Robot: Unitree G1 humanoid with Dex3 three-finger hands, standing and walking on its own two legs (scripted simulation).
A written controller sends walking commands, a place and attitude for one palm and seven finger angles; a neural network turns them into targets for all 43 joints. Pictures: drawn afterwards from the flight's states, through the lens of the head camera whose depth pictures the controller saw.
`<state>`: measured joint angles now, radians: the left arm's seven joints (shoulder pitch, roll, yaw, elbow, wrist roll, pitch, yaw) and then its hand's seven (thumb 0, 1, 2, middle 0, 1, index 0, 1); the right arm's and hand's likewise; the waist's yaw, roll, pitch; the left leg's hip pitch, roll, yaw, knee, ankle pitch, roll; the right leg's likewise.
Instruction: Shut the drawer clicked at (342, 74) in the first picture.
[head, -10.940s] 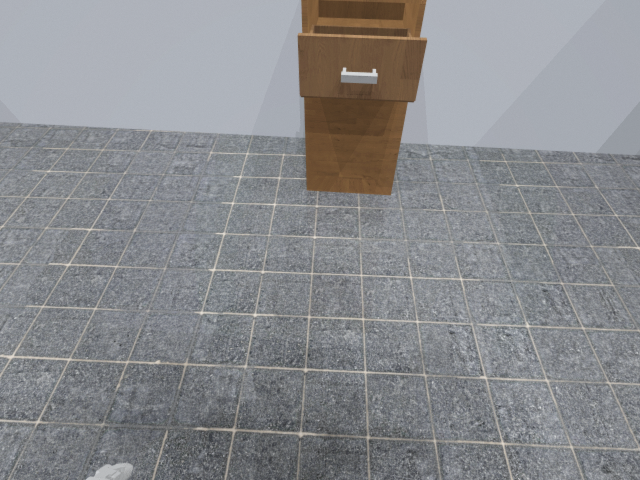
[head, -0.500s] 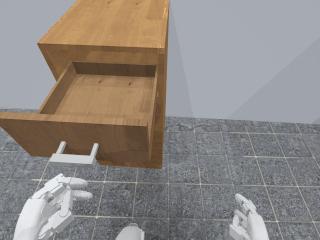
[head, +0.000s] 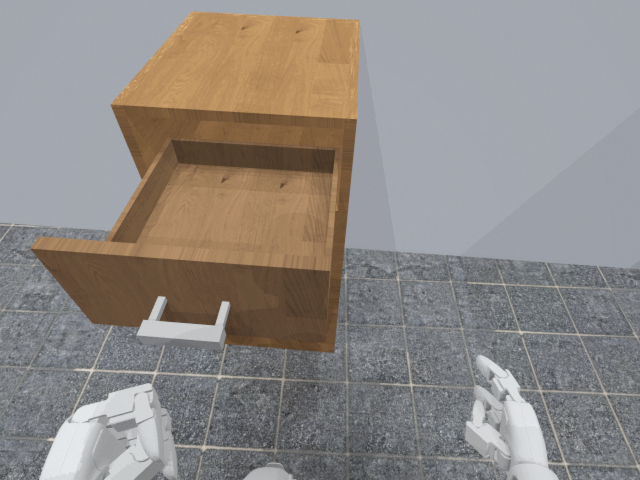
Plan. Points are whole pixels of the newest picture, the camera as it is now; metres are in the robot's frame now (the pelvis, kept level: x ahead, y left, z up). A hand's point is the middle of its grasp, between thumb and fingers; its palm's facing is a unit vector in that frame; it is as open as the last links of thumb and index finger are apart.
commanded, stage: raise the hand and make a fist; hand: left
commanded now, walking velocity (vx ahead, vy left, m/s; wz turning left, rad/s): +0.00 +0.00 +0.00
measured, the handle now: (187, 320) +0.30 +0.21 +0.02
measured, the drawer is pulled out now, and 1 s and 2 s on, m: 0.29 0.29 0.29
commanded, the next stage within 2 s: bring the fist close to the handle in 0.70 s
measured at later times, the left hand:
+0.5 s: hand (145, 456) +0.13 +0.17 +0.11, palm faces +0.04 -1.00 -0.05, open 3.3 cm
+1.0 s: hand (164, 460) +0.13 +0.15 +0.10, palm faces +0.05 -1.00 -0.06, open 3.3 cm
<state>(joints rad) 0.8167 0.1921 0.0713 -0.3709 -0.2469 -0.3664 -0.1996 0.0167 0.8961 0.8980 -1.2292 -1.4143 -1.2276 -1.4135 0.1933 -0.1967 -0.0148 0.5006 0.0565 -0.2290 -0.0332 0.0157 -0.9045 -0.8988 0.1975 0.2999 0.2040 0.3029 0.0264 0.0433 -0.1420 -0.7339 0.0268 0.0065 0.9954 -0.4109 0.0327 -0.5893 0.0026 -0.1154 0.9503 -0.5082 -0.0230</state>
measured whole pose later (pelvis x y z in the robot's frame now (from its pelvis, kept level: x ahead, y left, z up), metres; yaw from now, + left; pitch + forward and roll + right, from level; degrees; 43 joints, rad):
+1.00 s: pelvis +0.00 -0.02 +0.01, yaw +0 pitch +6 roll -2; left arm 0.83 0.20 0.09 -0.39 -0.26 -0.31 -0.22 0.02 0.89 0.90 -1.40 -1.60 -1.40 -1.60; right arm 0.23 -0.20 0.01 0.52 0.06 -0.25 -0.04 0.02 -0.90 -0.90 0.20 0.30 0.21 0.30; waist 0.03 0.06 -0.14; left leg -0.67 0.03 -0.01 0.95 -0.40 0.01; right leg -0.52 0.02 -0.13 0.91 -0.50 -0.04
